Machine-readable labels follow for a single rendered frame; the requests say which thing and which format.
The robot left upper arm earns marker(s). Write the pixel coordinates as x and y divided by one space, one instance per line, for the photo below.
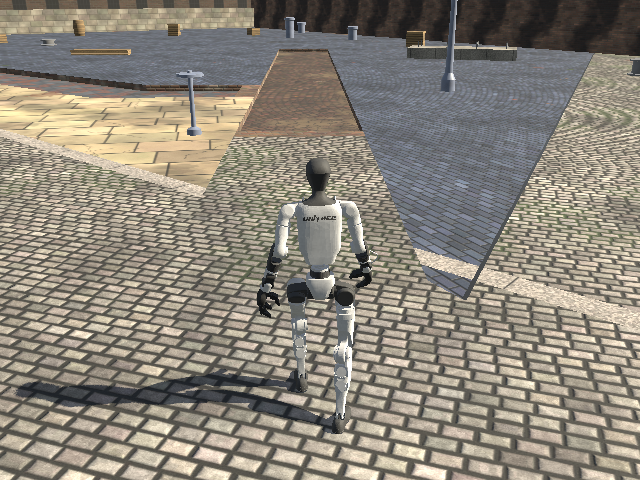
287 212

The left robot hand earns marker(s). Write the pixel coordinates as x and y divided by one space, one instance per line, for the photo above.
261 302

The right robot forearm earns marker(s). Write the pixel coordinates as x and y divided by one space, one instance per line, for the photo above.
364 260

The left robot forearm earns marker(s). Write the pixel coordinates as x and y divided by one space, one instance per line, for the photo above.
271 271

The humanoid robot torso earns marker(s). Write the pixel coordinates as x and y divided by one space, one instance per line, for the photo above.
319 237

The right robot hand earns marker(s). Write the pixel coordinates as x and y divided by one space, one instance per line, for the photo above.
358 273

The right robot foot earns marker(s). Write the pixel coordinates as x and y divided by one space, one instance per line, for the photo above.
339 424

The robot right upper arm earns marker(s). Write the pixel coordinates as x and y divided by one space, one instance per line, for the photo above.
350 210

